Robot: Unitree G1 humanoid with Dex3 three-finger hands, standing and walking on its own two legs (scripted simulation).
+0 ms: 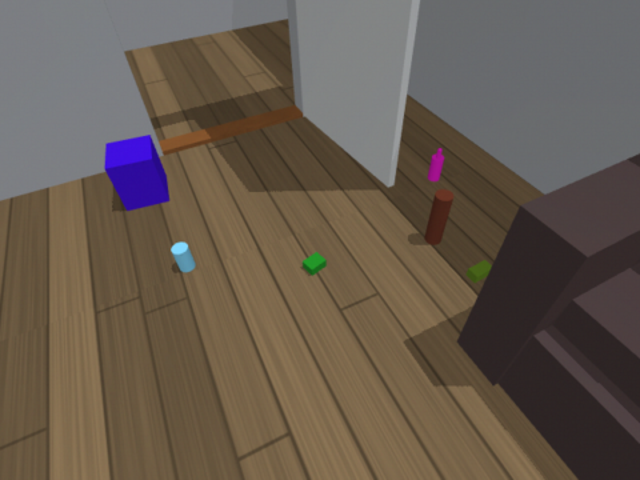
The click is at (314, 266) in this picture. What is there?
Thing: small box
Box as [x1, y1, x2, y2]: [302, 252, 325, 275]
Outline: 316,252 302,261 303,267 312,275 325,266 325,259
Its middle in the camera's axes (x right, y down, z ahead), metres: -0.02 +0.10 +1.59
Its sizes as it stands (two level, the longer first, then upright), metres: 0.076 0.059 0.038
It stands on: the floor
